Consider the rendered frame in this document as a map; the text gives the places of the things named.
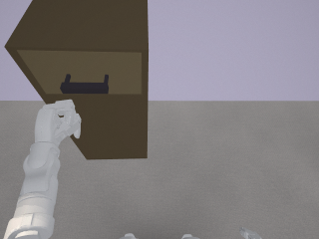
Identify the cabinet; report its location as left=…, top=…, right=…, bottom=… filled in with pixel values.
left=4, top=0, right=149, bottom=160

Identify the robot left hand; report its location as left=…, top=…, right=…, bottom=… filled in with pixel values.
left=34, top=100, right=82, bottom=147

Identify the robot right hand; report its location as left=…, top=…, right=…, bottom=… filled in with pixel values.
left=239, top=227, right=262, bottom=239

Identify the left robot forearm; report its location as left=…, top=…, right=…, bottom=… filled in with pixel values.
left=3, top=141, right=61, bottom=239

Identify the robot left shin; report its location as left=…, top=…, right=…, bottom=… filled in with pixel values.
left=125, top=233, right=135, bottom=237

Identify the handle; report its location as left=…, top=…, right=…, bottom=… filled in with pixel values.
left=60, top=74, right=109, bottom=95

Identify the drawer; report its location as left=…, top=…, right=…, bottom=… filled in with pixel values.
left=17, top=50, right=142, bottom=95

